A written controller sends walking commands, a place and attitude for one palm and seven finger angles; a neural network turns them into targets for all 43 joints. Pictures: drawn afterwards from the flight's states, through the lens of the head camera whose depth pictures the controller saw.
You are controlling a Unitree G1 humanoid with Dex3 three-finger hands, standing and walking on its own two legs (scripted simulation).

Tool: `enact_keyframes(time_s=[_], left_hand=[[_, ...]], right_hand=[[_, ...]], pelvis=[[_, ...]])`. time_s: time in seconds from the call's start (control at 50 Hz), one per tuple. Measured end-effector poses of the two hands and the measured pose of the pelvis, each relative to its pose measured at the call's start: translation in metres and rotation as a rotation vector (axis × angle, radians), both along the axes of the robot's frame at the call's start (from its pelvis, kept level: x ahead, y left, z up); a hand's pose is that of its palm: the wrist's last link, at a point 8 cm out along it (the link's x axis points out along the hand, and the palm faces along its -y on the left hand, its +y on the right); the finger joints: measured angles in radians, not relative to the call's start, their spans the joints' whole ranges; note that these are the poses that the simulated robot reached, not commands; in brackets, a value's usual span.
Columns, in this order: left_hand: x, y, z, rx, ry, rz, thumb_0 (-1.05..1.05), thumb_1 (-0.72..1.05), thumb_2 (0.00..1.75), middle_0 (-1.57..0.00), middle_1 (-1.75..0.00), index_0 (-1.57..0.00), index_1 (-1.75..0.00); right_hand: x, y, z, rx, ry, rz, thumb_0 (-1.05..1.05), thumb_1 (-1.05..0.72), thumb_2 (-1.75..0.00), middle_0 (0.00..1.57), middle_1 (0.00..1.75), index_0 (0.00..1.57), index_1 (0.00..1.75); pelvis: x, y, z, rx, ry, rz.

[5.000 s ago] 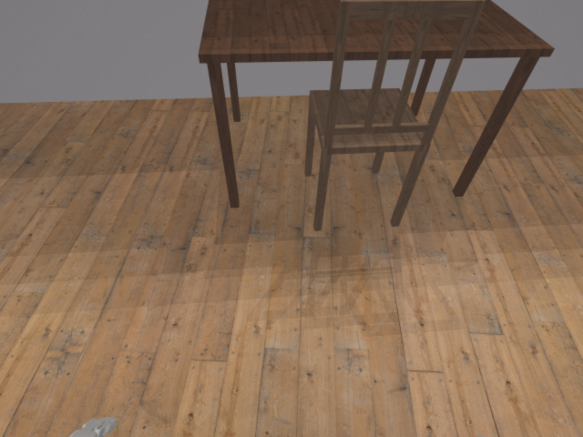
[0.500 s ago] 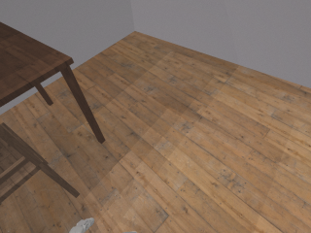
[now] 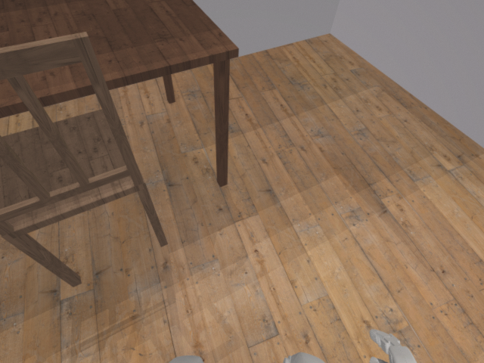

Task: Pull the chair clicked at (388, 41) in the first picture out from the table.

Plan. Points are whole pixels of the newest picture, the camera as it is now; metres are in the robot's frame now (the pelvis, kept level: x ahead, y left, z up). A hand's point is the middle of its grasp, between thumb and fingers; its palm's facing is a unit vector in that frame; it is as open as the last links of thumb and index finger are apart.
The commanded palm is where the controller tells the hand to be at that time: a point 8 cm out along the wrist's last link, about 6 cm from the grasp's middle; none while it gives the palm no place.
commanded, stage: turn to face it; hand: left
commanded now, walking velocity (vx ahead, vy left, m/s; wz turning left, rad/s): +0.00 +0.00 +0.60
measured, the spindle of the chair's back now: (7, 154) +0.47 +0.56 -0.04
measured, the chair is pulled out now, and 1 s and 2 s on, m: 0.00 0.00 0.00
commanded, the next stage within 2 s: take the last steps up to it in 0.96 s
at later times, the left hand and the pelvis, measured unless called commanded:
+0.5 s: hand out of the picture +0.04 +0.16 -0.13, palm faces +0.30 -0.91 -0.28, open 7.4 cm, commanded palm none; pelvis +0.00 -0.05 +0.01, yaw +19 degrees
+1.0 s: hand out of the picture -0.09 +0.19 -0.15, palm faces +0.54 -0.81 -0.25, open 7.4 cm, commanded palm none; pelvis -0.03 -0.02 +0.02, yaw +30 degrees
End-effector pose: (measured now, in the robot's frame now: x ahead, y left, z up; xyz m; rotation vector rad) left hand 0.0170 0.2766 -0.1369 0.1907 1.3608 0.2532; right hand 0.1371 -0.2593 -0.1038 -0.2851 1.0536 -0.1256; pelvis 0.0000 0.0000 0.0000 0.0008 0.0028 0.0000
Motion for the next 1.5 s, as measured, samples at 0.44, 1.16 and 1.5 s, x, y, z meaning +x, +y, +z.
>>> enact_keyframes(time_s=[0.44, 1.16, 1.5], left_hand=[[0.018, -0.067, 0.047, 0.062, -0.264, 0.125, 0.0, 0.9, 0.9, -0.2, -0.3, -0.21, -0.3], [-0.118, -0.074, 0.024, 0.041, -0.164, 0.495, 0.0, 0.91, 0.9, -0.2, -0.3, -0.2, -0.3], [-0.191, -0.132, 0.019, -0.144, 0.05, 0.702, 0.0, 0.9, 0.9, -0.2, -0.3, -0.2, -0.3]], right_hand=[[-0.018, -0.025, -0.037, 0.097, 0.208, 0.125, 0.0, -0.91, -0.9, 0.2, 0.3, 0.2, 0.3], [0.018, 0.057, -0.038, 0.076, 0.211, 0.469, 0.0, -0.91, -0.9, 0.2, 0.3, 0.2, 0.3], [0.049, 0.101, -0.016, 0.007, 0.278, 0.565, 0.0, -0.91, -0.9, 0.2, 0.3, 0.2, 0.3]], pelvis=[[-0.002, -0.049, 0.009, 0.033, -0.023, 0.283], [-0.019, -0.037, 0.005, 0.018, -0.019, 0.577], [0.009, 0.015, 0.02, 0.005, 0.0, 0.661]])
